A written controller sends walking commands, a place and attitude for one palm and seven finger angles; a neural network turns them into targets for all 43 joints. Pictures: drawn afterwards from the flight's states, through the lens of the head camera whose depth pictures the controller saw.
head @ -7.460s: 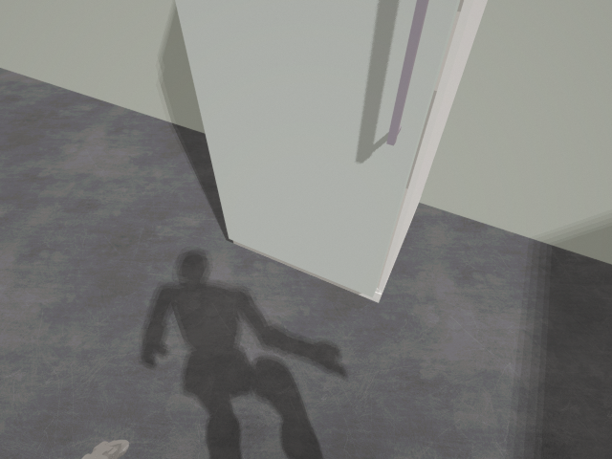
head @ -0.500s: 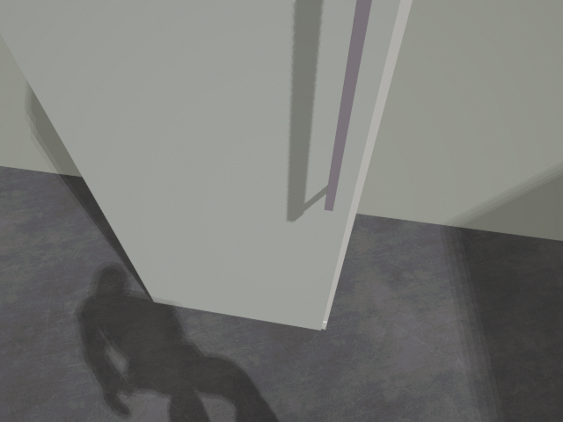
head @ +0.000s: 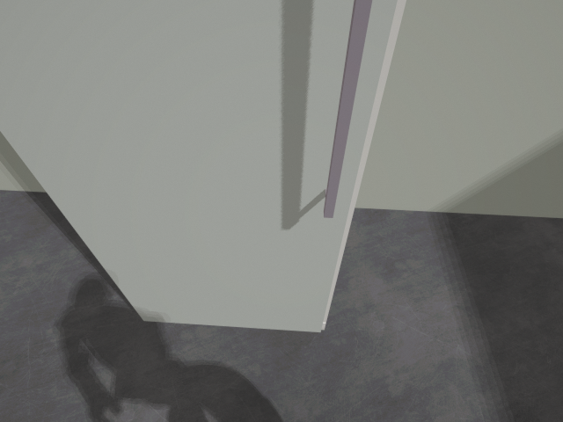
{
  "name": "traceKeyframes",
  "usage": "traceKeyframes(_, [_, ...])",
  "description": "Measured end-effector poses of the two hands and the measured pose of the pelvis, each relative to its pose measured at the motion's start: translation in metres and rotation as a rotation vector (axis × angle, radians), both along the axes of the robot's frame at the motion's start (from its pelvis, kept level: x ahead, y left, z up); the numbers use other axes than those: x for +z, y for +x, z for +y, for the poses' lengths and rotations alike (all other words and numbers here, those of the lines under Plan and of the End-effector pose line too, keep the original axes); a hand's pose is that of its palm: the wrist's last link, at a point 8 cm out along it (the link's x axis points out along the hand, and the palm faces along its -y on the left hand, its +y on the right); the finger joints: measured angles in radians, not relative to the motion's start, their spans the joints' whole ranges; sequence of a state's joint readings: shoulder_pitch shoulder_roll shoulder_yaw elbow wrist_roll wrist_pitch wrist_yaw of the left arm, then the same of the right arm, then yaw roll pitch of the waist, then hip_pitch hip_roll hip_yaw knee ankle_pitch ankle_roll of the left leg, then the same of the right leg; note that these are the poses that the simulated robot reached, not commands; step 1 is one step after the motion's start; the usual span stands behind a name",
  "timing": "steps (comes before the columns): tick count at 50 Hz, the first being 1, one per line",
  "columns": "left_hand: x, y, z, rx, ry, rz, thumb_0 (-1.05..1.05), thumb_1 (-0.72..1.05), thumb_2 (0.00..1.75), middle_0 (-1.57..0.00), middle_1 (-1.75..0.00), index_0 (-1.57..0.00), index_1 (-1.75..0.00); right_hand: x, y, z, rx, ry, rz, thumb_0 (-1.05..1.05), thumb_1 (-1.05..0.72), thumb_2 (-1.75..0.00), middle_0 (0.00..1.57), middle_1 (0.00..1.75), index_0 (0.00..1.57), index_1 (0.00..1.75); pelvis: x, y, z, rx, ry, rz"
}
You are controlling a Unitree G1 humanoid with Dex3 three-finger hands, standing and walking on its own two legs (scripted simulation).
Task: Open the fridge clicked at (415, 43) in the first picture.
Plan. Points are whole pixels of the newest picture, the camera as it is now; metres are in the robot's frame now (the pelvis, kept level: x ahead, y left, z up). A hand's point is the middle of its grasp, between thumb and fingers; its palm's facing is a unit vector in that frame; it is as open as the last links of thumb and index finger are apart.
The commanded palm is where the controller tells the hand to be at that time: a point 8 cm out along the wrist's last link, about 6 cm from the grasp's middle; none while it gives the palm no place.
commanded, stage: shuffle to correct the standing spot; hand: right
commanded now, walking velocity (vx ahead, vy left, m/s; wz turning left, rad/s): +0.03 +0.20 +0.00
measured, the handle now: (345, 94) +0.48 -0.05 +0.23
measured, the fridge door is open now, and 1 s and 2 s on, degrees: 0 0 0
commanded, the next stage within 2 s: come to a stop and stand still in 0.30 s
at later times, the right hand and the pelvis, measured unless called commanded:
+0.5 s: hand out of the picture +0.05 -0.09 -0.18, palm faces +0.08 +0.98 -0.21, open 7.4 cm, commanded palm none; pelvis +0.04 +0.09 +0.00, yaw -2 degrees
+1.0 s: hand out of the picture +0.04 -0.08 -0.17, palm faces +0.05 +0.97 -0.23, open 7.4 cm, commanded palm none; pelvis +0.04 +0.09 +0.00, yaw -1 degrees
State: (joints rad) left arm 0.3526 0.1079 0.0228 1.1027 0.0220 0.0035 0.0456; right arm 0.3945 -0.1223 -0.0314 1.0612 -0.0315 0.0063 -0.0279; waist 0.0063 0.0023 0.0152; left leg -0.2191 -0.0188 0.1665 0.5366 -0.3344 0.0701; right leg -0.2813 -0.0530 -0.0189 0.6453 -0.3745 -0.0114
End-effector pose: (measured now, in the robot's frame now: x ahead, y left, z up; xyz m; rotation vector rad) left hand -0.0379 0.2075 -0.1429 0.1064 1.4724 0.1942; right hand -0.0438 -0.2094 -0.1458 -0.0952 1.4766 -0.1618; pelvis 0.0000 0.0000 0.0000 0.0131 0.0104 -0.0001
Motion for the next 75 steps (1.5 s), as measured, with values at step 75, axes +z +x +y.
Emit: traceKeyframes(75, [0.008, 0.041, 0.051, -0.040, -0.014, -0.056, 0.01, 0.91, 0.89, -0.20, -0.30, -0.20, -0.30, 0.009, 0.083, 0.037, 0.073, -0.032, -0.103, 0.00, -0.92, -0.90, 0.20, 0.30, 0.20, 0.30, 0.009, 0.031, 0.046, 0.009, -0.004, -0.019])
